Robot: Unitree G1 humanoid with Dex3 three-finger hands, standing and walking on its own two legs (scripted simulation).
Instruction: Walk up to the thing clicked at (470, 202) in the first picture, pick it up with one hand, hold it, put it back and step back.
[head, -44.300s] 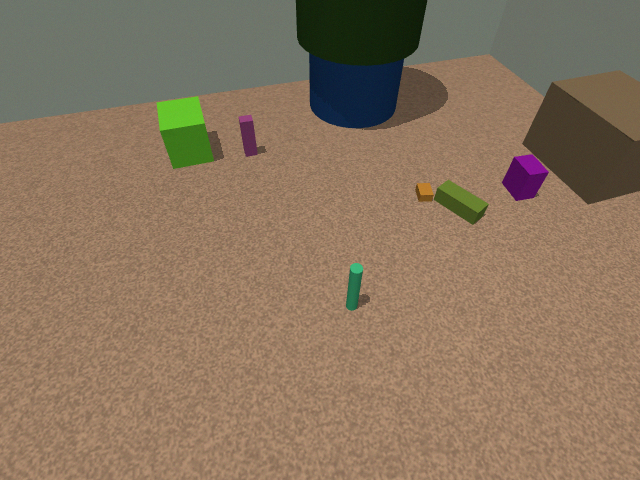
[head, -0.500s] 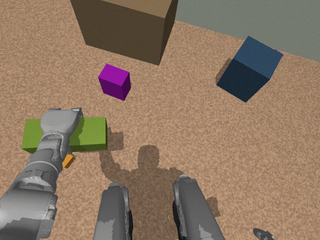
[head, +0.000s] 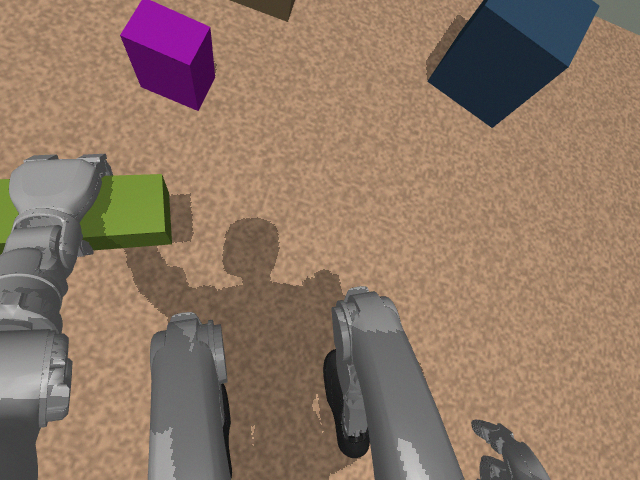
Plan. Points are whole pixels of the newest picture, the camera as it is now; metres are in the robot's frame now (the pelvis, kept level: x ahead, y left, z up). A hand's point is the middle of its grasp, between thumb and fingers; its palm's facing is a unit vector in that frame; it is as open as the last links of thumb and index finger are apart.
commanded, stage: crouch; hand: left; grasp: from above
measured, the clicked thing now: (84, 215) +0.47 +0.26 -0.20
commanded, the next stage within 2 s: lower in 0.68 s
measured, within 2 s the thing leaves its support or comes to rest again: neither
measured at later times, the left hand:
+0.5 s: hand (94, 223) +0.47 +0.26 -0.24, palm faces -0.46 -0.02 -0.89, open 11.1 cm
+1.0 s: hand (100, 221) +0.48 +0.26 -0.28, palm faces -0.48 -0.03 -0.87, open 11.0 cm
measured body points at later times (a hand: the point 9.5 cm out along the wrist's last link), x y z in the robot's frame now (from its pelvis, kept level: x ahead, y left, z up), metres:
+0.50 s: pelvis -0.01 +0.00 -0.07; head +0.23 +0.06 +0.30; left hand +0.49 +0.26 -0.19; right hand +0.00 -0.28 -0.17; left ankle +0.07 +0.12 -0.41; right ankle +0.08 -0.14 -0.41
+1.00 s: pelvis -0.01 +0.00 -0.11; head +0.25 +0.06 +0.26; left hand +0.50 +0.26 -0.23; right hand +0.00 -0.27 -0.20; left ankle +0.07 +0.12 -0.41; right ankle +0.08 -0.14 -0.41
